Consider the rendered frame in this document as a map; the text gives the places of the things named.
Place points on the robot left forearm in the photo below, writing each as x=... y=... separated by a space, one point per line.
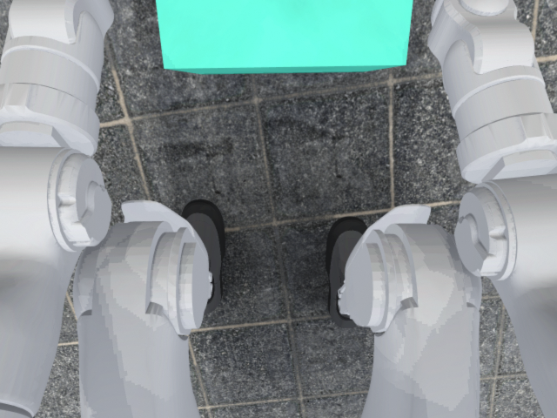
x=50 y=73

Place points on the robot left upper arm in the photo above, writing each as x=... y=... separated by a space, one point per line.
x=53 y=204

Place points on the robot left foot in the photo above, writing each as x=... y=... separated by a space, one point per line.
x=206 y=219

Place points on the robot right forearm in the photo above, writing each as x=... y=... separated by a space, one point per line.
x=506 y=124

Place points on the robot right upper arm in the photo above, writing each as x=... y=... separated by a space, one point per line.
x=507 y=231

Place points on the carton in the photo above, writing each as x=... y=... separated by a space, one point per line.
x=283 y=36

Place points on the robot right shin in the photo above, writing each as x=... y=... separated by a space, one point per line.
x=405 y=214

